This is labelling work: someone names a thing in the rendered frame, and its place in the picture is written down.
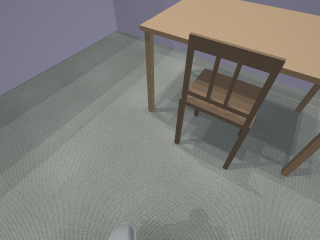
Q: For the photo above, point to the robot left shin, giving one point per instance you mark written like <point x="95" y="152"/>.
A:
<point x="125" y="223"/>

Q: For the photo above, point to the chair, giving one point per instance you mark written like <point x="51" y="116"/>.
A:
<point x="226" y="98"/>

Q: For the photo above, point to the left robot thigh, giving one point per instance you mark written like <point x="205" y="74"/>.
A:
<point x="123" y="232"/>

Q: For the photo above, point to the table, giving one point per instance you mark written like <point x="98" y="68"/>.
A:
<point x="284" y="33"/>

